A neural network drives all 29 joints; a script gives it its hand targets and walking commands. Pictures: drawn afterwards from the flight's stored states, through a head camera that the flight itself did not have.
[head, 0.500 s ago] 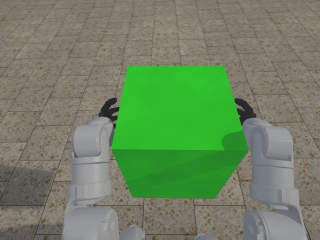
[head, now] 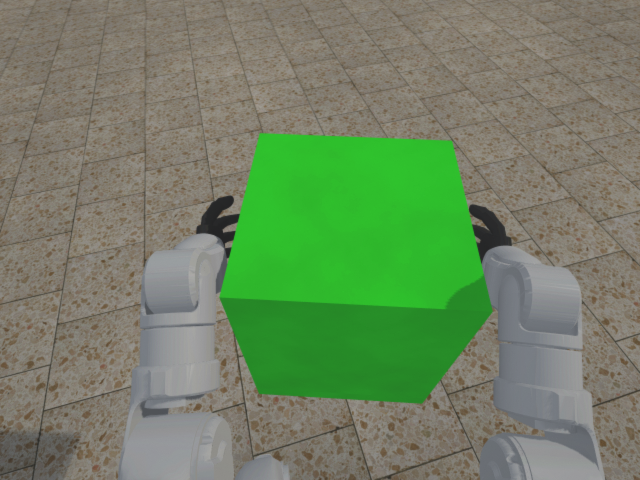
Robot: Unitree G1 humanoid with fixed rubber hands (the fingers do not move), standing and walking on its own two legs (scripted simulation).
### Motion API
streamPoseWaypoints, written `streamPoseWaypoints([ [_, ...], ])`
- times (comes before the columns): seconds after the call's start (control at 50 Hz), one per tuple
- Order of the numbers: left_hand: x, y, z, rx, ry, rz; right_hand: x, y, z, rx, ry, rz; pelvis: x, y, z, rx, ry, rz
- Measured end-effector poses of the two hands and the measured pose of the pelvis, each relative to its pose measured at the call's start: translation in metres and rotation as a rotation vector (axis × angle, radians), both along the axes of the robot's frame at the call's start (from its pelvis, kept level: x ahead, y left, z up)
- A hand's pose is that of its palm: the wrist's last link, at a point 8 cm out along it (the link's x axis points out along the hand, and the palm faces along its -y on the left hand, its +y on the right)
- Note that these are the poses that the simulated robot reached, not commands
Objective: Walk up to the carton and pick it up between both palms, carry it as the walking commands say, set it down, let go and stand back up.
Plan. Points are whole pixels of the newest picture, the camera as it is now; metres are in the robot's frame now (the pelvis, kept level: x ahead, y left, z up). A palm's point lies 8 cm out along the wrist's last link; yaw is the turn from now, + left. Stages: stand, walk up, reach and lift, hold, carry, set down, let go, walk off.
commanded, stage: carry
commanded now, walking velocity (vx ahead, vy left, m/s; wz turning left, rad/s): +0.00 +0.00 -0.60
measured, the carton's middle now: (347, 278) +0.37 +0.01 +0.03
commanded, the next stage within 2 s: none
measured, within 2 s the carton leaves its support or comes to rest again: neither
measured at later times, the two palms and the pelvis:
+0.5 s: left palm (292, 296) +0.28 +0.07 +0.12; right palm out of the picture +0.18 -0.24 +0.11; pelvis -0.11 -0.01 +0.00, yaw -19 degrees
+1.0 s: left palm (391, 419) +0.17 -0.03 +0.11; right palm out of the picture -0.03 -0.29 +0.10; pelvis -0.20 +0.02 +0.01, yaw -37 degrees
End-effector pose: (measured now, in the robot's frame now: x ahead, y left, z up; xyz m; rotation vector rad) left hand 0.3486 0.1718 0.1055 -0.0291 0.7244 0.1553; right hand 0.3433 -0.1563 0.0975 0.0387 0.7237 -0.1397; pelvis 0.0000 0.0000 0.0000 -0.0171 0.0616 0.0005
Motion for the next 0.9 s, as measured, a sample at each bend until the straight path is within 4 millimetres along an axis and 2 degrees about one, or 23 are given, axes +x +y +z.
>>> streamPoseWaypoints([
  [0.08, -0.011, -0.036, -0.005, 0.002, 0.014, -0.084, -0.036, -0.034, -0.001, 0.003, 0.015, -0.085, -0.018, 0.0, 0.003, 0.016, -0.002, -0.039],
  [0.16, -0.02, -0.057, -0.002, -0.011, -0.017, -0.147, -0.064, -0.053, 0.007, -0.007, -0.016, -0.15, -0.037, 0.006, 0.001, 0.019, 0.003, -0.083],
  [0.24, -0.032, -0.061, -0.003, -0.031, -0.033, -0.182, -0.087, -0.056, 0.014, -0.025, -0.03, -0.188, -0.057, 0.014, -0.003, 0.031, 0.002, -0.129],
  [0.3, -0.045, -0.059, -0.001, -0.032, -0.016, -0.196, -0.106, -0.052, 0.014, -0.021, -0.015, -0.206, -0.068, 0.017, 0.002, 0.022, -0.002, -0.191],
  [0.36, -0.057, -0.061, 0.004, -0.036, -0.002, -0.211, -0.127, -0.053, 0.014, -0.024, -0.001, -0.22, -0.078, 0.015, 0.009, 0.001, -0.011, -0.241],
  [0.42, -0.062, -0.073, 0.013, -0.02, -0.018, -0.246, -0.142, -0.061, 0.018, -0.024, -0.015, -0.241, -0.091, 0.009, 0.009, -0.016, -0.01, -0.283],
  [0.48, -0.066, -0.094, 0.019, -0.002, -0.038, -0.285, -0.158, -0.079, 0.019, -0.017, -0.033, -0.273, -0.104, -0.001, 0.005, -0.019, -0.006, -0.325],
  [0.54, -0.076, -0.123, 0.016, 0.009, -0.04, -0.328, -0.181, -0.105, 0.01, -0.008, -0.036, -0.312, -0.118, -0.012, -0.003, -0.017, -0.001, -0.357],
  [0.62, -0.1, -0.162, 0.001, 0.029, 0.015, -0.412, -0.227, -0.134, -0.002, 0.014, 0.019, -0.396, -0.135, -0.011, 0.003, 0.01, -0.005, -0.382],
  [0.7, -0.122, -0.19, -0.005, 0.02, 0.013, -0.492, -0.271, -0.152, -0.002, 0.015, 0.017, -0.484, -0.151, -0.003, 0.004, 0.019, -0.008, -0.427],
  [0.8, -0.14, -0.204, -0.005, -0.016, -0.025, -0.553, -0.306, -0.156, 0.006, -0.007, -0.025, -0.559, -0.169, 0.012, -0.002, 0.018, -0.002, -0.484],
  [0.9, -0.158, -0.196, -0.006, -0.028, -0.009, -0.576, -0.334, -0.141, 0.006, -0.008, -0.011, -0.593, -0.185, 0.023, 0.003, 0.018, -0.006, -0.572],
])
